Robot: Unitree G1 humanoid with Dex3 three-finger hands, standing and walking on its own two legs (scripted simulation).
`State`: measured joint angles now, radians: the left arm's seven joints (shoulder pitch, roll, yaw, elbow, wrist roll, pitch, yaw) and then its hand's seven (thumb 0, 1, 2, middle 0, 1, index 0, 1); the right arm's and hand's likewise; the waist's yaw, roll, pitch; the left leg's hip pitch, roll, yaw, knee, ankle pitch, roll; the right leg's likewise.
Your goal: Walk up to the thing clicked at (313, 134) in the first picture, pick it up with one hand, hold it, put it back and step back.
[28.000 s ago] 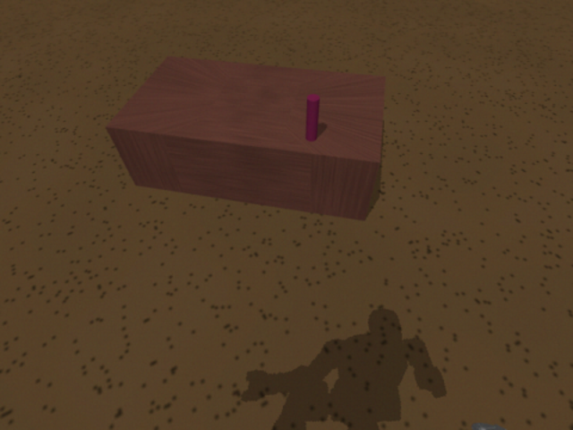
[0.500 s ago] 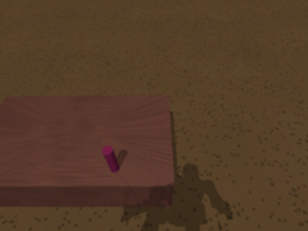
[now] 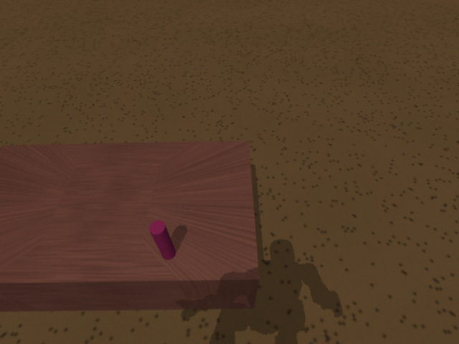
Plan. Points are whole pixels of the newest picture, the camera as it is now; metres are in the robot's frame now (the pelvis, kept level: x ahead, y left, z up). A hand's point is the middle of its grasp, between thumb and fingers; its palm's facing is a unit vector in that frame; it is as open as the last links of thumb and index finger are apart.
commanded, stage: stand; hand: left
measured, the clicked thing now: (163, 241) +0.44 +0.24 -0.33
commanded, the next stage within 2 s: step back in 0.90 s
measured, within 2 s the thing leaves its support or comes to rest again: neither
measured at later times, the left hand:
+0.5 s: hand out of the picture +0.07 +0.25 -0.16, palm faces -0.02 -0.94 -0.34, open 7.4 cm
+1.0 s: hand out of the picture +0.08 +0.26 -0.16, palm faces +0.01 -0.93 -0.36, open 7.4 cm
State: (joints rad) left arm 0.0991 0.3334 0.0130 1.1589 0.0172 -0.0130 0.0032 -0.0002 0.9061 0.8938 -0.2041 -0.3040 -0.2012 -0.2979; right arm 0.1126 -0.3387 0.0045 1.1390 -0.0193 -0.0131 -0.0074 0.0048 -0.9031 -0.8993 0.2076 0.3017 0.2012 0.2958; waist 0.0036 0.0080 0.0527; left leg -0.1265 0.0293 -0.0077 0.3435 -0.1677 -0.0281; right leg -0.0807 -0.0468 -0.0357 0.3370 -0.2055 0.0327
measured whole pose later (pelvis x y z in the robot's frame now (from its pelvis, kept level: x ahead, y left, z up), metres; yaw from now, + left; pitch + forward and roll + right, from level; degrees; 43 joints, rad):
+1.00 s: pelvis -0.01 +0.00 -0.01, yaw +0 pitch -2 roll +0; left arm 0.10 0.36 0.04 1.08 0.00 0.01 0.00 0.00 0.91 0.89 -0.21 -0.30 -0.20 -0.30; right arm 0.08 -0.36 -0.02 1.09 0.00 0.01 0.01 0.00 -0.90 -0.90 0.21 0.30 0.20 0.30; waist 0.00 0.00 0.10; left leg -0.20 0.03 -0.01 0.43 -0.19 -0.02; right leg -0.16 -0.05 -0.03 0.44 -0.24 0.03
